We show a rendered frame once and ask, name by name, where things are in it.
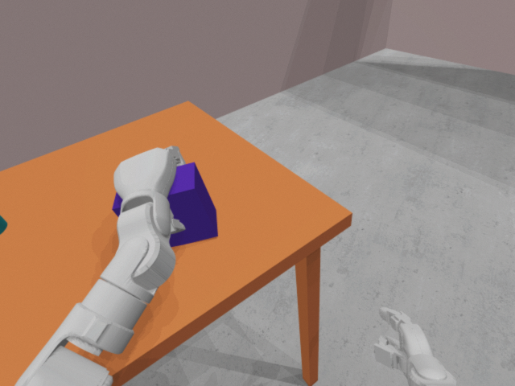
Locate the sponge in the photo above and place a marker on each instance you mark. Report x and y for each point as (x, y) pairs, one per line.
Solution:
(190, 203)

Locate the robot right forearm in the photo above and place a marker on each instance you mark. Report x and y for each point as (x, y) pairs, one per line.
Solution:
(426, 370)

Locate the left robot hand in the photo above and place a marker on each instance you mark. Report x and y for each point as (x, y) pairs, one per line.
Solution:
(153, 170)

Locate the right robot hand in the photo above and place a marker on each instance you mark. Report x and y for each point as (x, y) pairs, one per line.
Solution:
(412, 341)

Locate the left robot upper arm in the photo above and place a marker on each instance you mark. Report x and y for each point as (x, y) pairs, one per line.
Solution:
(66, 368)

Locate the table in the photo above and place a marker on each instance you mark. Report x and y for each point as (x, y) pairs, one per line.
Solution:
(61, 234)

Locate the robot left forearm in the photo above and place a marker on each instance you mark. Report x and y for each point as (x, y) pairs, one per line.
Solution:
(143, 262)

